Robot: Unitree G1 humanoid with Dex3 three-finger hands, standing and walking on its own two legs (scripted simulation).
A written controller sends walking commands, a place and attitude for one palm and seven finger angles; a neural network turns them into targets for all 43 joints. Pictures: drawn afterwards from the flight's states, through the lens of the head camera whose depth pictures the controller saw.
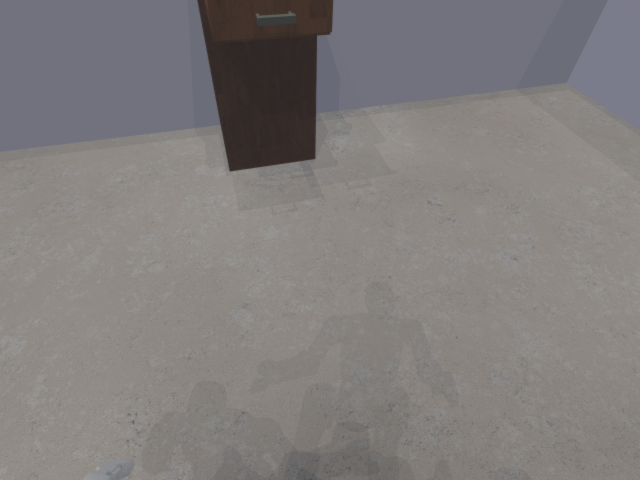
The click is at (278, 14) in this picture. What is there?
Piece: drawer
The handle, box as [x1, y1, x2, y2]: [255, 11, 295, 25]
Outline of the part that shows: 295,15 290,11 288,11 287,14 260,16 257,13 255,14 258,25 294,23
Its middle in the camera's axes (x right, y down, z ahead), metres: -0.15 -0.72 +1.26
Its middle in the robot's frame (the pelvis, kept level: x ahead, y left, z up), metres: +1.43 +0.22 +0.05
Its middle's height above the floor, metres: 0.82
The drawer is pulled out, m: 0.29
